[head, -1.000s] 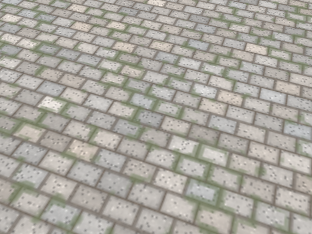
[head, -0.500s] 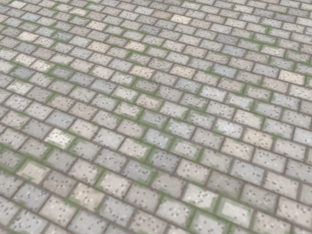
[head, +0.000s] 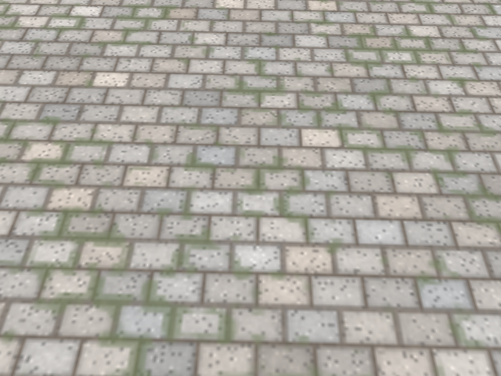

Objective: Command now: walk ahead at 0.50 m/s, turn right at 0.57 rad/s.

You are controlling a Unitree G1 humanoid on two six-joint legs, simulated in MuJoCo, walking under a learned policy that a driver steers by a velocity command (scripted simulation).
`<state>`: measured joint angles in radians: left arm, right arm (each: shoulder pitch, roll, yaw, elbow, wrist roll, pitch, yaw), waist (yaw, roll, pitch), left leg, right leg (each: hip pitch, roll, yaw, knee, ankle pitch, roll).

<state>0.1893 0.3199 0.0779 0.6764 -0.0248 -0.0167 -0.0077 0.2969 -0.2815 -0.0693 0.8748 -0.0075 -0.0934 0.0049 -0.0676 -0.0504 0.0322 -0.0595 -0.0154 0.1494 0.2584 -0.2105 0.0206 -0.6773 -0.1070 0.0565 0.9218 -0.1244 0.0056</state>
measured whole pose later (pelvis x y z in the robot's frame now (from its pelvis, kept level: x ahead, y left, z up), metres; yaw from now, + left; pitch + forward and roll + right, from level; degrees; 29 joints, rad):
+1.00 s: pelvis +0.54 -0.13 +0.00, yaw -30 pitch +1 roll +2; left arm 0.17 0.29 0.05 0.66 -0.01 -0.05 0.00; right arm 0.35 -0.27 -0.05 0.86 0.01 -0.09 0.02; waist -0.07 -0.04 0.02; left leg -0.11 -0.04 0.03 0.28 -0.19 0.03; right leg -0.62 -0.08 0.06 0.85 -0.19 0.00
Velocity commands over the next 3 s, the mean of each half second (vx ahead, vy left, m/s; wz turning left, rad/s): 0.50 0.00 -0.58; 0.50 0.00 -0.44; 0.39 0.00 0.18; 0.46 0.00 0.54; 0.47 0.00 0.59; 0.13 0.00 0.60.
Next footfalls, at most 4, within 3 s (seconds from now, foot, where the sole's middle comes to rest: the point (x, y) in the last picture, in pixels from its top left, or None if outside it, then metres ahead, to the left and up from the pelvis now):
0.20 right None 0.27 -0.15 -0.78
0.70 left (257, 330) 0.61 -0.04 -0.78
1.20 right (379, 291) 0.70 -0.40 -0.78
1.76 left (299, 219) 0.97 -0.21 -0.78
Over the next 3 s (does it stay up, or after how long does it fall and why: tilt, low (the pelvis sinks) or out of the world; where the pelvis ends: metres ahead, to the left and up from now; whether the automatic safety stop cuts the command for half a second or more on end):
stays up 1.36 -0.27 -0.01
